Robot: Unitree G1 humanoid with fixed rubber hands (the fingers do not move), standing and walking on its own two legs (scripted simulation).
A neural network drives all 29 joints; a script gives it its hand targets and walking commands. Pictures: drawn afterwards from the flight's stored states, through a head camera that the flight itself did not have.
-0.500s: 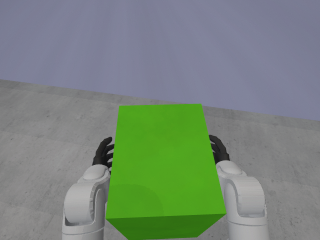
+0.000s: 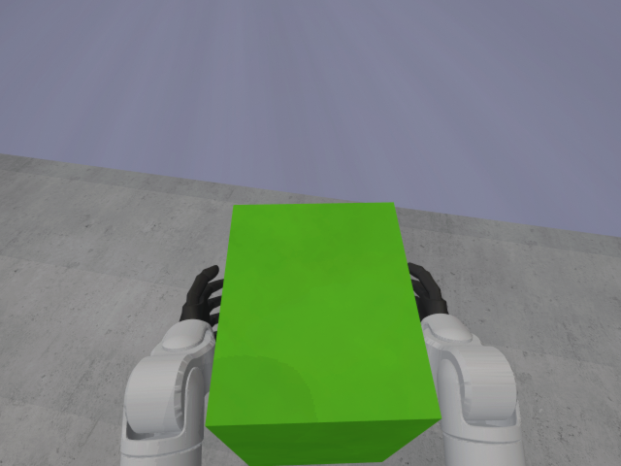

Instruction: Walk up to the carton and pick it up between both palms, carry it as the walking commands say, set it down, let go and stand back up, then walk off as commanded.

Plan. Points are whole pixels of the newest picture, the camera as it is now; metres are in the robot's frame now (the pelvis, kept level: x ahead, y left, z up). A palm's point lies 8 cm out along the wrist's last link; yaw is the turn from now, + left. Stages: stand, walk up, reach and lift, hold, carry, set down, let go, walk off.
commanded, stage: carry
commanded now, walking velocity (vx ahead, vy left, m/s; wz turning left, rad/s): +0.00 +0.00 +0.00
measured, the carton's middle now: (315, 346) +0.26 +0.00 +0.05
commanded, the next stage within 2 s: hold in 1.10 s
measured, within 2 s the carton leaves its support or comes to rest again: neither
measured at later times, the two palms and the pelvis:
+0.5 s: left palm (201, 328) +0.26 +0.13 +0.10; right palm (435, 324) +0.26 -0.14 +0.10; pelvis +0.00 +0.00 +0.00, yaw +0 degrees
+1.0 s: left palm (199, 327) +0.26 +0.13 +0.10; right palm (432, 323) +0.26 -0.14 +0.10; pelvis +0.01 +0.00 +0.00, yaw +0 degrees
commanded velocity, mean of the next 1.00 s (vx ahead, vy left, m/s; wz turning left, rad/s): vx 0.00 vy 0.00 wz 0.00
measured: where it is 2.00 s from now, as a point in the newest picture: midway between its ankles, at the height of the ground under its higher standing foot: outside the picture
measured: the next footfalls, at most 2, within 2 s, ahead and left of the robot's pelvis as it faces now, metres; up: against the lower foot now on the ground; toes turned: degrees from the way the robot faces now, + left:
none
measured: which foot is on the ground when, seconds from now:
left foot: down 0.00-1.00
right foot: down 0.00-1.00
